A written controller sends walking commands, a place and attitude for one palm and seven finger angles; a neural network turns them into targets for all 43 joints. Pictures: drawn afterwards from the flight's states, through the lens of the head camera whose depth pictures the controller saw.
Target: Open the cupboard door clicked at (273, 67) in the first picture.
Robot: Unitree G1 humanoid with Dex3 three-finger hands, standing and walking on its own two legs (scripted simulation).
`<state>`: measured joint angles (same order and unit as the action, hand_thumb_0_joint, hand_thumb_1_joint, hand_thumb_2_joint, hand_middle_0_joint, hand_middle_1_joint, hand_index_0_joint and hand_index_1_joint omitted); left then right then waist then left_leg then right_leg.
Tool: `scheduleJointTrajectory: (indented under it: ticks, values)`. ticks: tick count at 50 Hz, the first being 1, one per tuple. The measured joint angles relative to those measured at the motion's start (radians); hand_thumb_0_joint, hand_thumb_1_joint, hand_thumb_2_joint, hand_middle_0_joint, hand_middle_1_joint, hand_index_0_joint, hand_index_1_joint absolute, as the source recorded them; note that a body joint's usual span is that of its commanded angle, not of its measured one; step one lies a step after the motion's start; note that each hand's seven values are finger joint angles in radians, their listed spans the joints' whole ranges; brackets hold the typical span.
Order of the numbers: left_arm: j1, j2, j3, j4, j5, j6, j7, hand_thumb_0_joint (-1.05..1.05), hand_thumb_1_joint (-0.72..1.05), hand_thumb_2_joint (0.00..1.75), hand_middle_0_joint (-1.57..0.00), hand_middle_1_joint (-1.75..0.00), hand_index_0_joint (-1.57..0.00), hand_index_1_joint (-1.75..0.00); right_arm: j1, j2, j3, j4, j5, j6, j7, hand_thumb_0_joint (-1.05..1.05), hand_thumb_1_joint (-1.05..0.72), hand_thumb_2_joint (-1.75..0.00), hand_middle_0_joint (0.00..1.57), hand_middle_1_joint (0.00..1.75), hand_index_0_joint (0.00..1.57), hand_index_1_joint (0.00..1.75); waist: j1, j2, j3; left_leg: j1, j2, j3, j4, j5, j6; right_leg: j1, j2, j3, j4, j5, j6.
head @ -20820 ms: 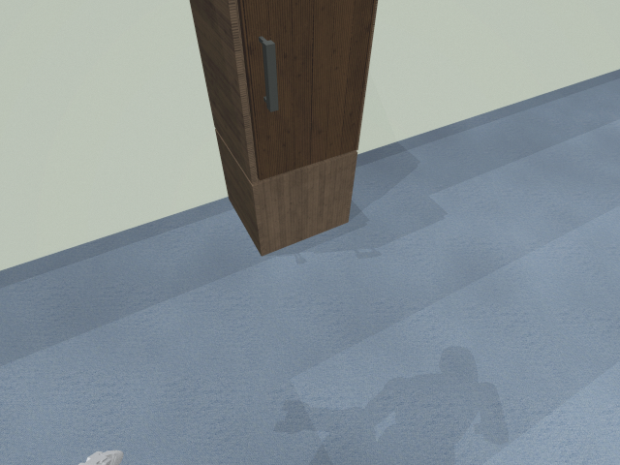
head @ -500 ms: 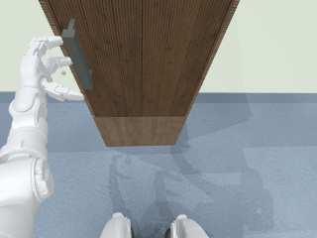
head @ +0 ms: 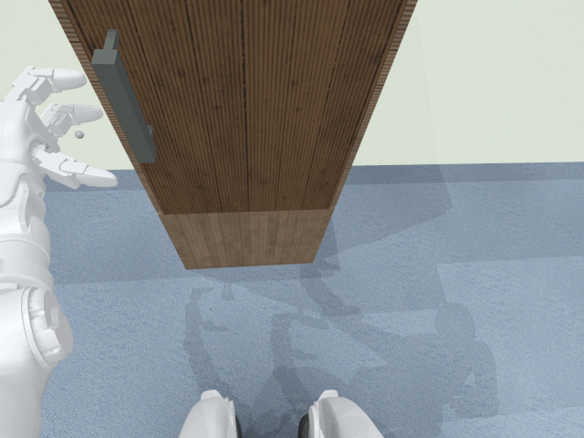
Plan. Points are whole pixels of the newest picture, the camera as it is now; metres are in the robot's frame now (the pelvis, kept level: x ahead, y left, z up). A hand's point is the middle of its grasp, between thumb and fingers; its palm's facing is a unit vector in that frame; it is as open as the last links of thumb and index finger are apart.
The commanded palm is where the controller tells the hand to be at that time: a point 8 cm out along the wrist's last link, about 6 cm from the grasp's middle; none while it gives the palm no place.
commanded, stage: move the hooked fingers beside the handle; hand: left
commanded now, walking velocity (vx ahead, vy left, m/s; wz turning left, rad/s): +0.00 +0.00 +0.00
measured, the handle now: (131, 103) +0.55 +0.19 +0.08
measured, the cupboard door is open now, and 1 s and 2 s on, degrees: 0 0 0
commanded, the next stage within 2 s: slide the fingers in behind the handle in 1.02 s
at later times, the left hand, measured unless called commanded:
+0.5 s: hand (67, 133) +0.50 +0.26 +0.08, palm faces +0.00 -1.00 +0.00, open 14.0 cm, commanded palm +0.48 +0.30 +0.08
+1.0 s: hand (63, 134) +0.49 +0.26 +0.08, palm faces +0.00 -1.00 +0.01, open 14.0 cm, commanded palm +0.47 +0.30 +0.08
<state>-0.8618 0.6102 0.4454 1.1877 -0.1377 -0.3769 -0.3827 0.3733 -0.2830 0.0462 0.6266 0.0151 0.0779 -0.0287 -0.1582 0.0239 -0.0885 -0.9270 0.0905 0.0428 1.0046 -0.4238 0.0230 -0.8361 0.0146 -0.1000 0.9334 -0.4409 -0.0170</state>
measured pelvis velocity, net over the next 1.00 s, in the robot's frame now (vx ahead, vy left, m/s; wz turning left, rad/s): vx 0.00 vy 0.02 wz -0.01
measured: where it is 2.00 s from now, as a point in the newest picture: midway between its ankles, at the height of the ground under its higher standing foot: outside the picture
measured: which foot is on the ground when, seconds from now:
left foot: down 0.00-1.00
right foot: down 0.00-1.00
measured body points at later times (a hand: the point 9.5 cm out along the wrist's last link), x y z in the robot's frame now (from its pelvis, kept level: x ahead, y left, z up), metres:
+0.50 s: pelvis +0.00 +0.01 +0.00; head +0.13 +0.04 +0.42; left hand +0.49 +0.31 +0.08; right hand -0.01 -0.26 -0.10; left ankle +0.03 +0.10 -0.68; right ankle +0.00 -0.11 -0.68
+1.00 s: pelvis +0.00 +0.02 +0.00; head +0.13 +0.05 +0.43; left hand +0.49 +0.31 +0.09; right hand +0.02 -0.25 -0.10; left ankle +0.03 +0.10 -0.68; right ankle +0.00 -0.11 -0.68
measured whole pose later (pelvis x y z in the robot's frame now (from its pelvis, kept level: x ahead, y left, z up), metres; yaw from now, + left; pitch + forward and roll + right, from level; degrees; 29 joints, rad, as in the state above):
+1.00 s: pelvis +0.00 +0.02 +0.00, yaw -1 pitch +21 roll -5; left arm -0.85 0.61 0.45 1.14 -0.15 -0.37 -0.42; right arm 0.38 -0.28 0.05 0.62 0.00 0.08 -0.02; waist -0.15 0.02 -0.10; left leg -0.95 0.08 0.05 1.02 -0.44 0.05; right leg -0.85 0.01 -0.09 0.92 -0.44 0.01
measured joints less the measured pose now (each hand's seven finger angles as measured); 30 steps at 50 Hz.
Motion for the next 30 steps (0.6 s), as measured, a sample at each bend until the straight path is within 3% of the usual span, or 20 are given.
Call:
scheduleJointTrajectory:
  ticks: [7,17,25,30]
  values:
    - [-0.009,0.008,-0.006,0.002,-0.014,-0.002,-0.023,-0.01,-0.50,0.30,-0.30,-1.20,-0.30,-1.20,0.007,-0.006,-0.002,0.009,0.001,-0.003,-0.003,0.01,-0.91,-0.89,0.20,0.29,0.20,0.30,0.004,0.000,-0.002,-0.008,-0.001,-0.001,0.004,0.003,0.002,-0.007,0.000,0.000,0.001,0.004,0.002]
    - [-0.048,0.057,0.020,0.030,0.006,0.004,-0.028,-0.01,-0.50,0.30,-0.30,-1.20,-0.30,-1.20,0.005,-0.009,0.006,0.000,-0.003,-0.016,-0.011,0.01,-0.90,-0.89,0.20,0.29,0.20,0.30,-0.014,-0.004,0.006,-0.045,0.002,-0.003,0.024,0.002,0.007,-0.041,0.002,0.000,0.015,0.008,0.005]
    - [-0.048,0.065,0.018,0.031,0.005,0.029,-0.044,-0.01,-0.50,0.30,-0.30,-1.20,-0.30,-1.20,0.019,-0.006,0.010,-0.002,-0.004,-0.007,-0.008,0.01,-0.90,-0.89,0.20,0.29,0.20,0.30,-0.016,-0.004,0.003,-0.051,0.001,0.001,0.024,-0.001,0.013,-0.045,0.001,0.004,0.008,0.010,0.012]
    - [-0.031,0.054,0.033,0.004,0.003,0.015,-0.040,-0.01,-0.50,0.30,-0.30,-1.20,-0.30,-1.20,0.024,-0.001,0.008,0.000,-0.008,-0.006,-0.004,0.01,-0.90,-0.89,0.20,0.29,0.20,0.30,-0.015,-0.005,0.000,-0.050,0.002,0.005,0.025,-0.007,0.016,-0.043,0.002,0.008,0.005,0.009,0.015]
